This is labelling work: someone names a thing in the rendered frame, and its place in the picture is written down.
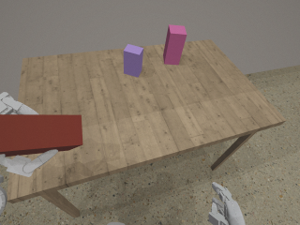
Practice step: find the robot right hand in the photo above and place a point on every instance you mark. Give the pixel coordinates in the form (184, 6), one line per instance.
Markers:
(229, 210)

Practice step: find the sponge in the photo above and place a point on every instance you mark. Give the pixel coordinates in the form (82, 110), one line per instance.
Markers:
(29, 134)

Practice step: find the robot left hand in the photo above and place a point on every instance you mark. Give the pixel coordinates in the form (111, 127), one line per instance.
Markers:
(21, 165)

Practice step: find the table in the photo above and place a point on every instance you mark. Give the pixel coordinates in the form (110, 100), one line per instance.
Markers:
(129, 121)

